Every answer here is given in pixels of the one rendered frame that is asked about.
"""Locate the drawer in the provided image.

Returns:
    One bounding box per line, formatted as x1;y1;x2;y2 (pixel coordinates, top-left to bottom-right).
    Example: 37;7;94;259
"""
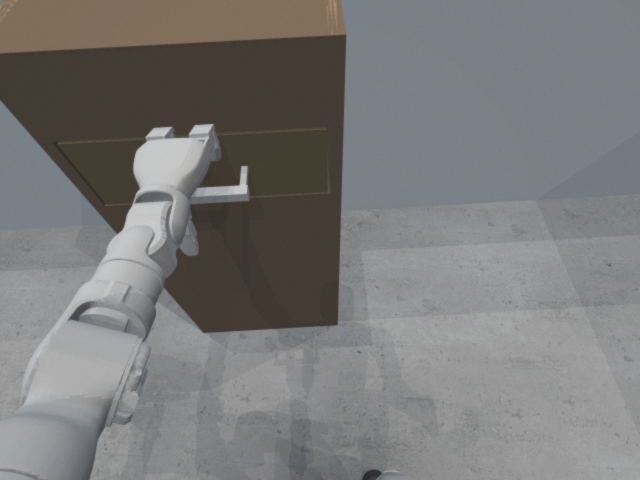
57;127;328;204

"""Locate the left robot hand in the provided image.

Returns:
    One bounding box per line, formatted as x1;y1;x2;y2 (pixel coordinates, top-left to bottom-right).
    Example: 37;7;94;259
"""
133;124;221;256

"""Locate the handle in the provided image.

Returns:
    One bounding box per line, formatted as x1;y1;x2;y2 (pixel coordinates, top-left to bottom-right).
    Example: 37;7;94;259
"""
189;166;250;204

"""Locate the left robot forearm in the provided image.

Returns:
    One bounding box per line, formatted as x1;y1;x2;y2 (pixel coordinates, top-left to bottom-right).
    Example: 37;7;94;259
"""
21;185;190;406

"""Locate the cabinet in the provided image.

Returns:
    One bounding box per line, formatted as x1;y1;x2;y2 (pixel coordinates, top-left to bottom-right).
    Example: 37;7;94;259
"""
0;0;346;333

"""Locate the robot left upper arm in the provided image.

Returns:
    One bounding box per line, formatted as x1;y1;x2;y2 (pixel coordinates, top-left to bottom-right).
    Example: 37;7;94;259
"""
0;320;151;480

